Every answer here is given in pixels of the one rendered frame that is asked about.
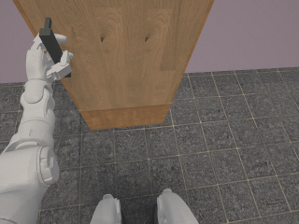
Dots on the robot thigh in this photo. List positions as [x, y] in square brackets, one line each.
[172, 208]
[108, 211]

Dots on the robot left hand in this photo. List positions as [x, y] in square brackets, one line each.
[40, 66]

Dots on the right robot thigh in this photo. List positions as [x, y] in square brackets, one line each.
[172, 208]

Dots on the left robot upper arm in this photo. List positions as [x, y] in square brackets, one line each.
[25, 175]

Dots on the robot left forearm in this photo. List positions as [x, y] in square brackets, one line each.
[38, 120]

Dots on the cupboard door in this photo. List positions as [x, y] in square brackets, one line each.
[127, 53]

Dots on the left robot thigh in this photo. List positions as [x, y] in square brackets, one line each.
[108, 211]

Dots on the handle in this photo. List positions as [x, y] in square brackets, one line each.
[50, 42]

